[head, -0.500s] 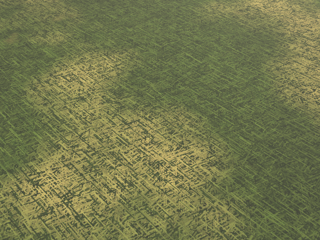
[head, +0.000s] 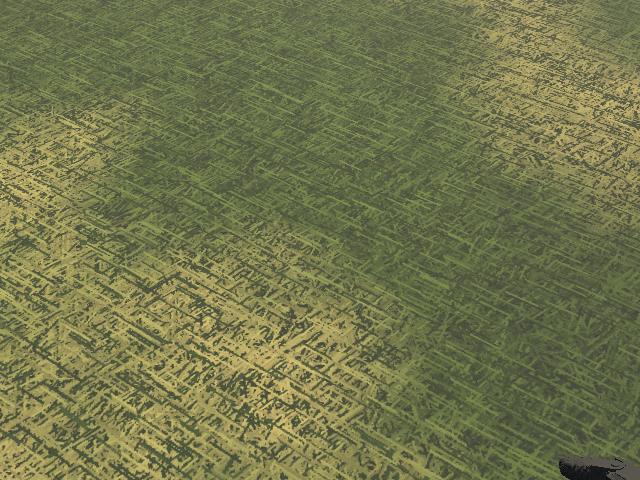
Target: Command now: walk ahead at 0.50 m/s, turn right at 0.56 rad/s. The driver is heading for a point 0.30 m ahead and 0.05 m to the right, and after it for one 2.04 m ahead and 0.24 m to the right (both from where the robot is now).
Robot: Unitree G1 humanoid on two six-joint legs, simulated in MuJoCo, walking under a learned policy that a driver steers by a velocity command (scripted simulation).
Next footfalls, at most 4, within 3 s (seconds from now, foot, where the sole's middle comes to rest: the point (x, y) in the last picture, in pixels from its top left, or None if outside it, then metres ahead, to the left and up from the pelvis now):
0.12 left None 0.23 0.15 -0.77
0.60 right None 0.24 -0.12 -0.77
0.94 left None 0.29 0.12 -0.77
1.24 right None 0.21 -0.11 -0.77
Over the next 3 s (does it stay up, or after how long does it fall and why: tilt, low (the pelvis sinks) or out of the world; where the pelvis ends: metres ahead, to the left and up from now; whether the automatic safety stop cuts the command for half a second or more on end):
stays up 0.29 0.01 0.01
